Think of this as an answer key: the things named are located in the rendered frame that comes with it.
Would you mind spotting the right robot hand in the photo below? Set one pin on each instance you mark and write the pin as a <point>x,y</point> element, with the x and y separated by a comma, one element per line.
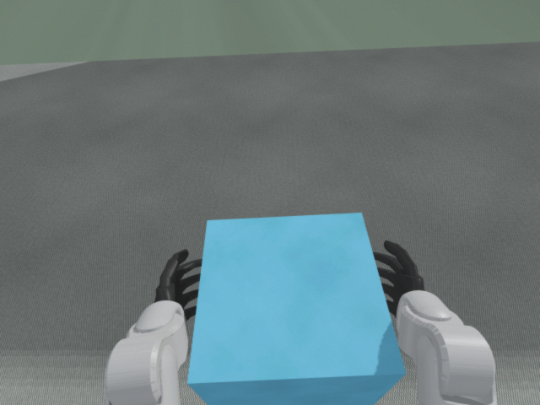
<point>405,276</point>

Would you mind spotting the left robot forearm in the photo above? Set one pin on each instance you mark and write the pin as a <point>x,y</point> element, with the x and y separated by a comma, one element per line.
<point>142,369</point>

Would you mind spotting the left robot hand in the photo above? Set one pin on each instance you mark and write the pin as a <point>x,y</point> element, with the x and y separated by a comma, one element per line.
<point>171,286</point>

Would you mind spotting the carton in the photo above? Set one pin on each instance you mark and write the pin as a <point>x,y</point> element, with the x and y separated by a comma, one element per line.
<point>291,311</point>

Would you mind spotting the right robot forearm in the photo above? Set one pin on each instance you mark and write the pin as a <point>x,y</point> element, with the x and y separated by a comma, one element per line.
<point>454,362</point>

